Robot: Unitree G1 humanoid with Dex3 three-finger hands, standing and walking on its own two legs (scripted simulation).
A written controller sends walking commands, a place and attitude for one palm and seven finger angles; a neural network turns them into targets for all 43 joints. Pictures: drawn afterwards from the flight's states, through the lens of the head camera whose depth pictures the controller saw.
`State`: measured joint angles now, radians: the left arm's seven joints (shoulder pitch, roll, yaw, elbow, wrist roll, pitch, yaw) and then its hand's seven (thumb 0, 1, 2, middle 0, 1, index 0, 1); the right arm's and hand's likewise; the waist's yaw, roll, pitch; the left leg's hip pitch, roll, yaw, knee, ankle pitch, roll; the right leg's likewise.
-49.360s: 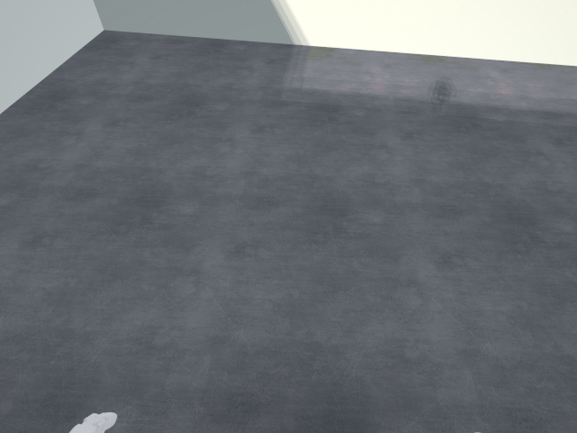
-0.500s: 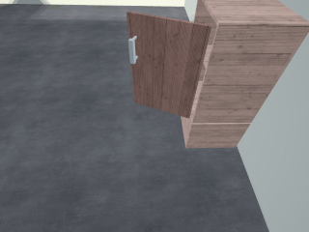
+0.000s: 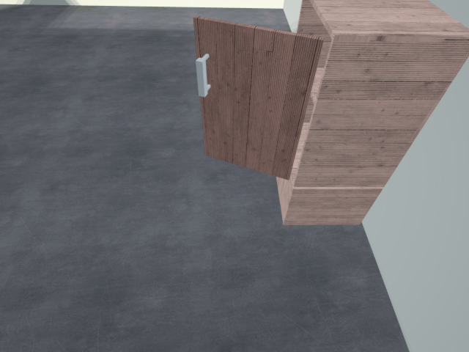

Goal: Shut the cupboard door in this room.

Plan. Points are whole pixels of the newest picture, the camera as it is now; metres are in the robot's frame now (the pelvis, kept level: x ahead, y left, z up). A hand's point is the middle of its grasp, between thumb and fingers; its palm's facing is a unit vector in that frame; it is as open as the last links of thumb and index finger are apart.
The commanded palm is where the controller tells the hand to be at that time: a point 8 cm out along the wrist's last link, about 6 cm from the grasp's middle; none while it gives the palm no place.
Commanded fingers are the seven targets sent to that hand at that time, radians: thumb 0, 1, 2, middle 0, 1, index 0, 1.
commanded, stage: walk to a spot facing it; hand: left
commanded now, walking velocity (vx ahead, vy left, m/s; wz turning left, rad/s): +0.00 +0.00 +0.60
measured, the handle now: (204, 75) +0.96 +0.14 -0.02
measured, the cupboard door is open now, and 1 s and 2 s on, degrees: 67 67 67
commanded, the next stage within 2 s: turn to face it in 1.74 s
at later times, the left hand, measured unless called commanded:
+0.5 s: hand out of the picture +0.01 +0.22 -0.17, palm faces +0.26 -0.93 -0.26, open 7.4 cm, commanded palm none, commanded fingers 0.00 0.90 0.90 -0.20 -0.30 -0.20 -0.30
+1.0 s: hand out of the picture -0.10 +0.19 -0.19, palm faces +0.58 -0.77 -0.26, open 7.4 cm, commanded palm none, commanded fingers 0.00 0.90 0.90 -0.20 -0.30 -0.20 -0.30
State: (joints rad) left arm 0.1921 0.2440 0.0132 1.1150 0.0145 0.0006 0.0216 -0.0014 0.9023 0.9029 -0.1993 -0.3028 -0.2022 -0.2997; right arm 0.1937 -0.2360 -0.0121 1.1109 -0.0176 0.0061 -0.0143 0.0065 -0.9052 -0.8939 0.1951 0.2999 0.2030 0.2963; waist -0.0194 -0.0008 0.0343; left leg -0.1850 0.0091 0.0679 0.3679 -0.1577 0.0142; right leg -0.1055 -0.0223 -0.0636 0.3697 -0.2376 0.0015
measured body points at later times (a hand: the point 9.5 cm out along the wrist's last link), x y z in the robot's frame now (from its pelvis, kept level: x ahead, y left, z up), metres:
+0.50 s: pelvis -0.02 -0.01 -0.01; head +0.03 +0.02 +0.44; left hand +0.00 +0.27 -0.15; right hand +0.08 -0.24 -0.15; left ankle +0.03 +0.10 -0.75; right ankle -0.01 -0.16 -0.70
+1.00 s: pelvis -0.01 -0.02 -0.02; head +0.01 +0.01 +0.42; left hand -0.13 +0.23 -0.17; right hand +0.21 -0.19 -0.15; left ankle -0.07 +0.09 -0.75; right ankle +0.04 -0.15 -0.70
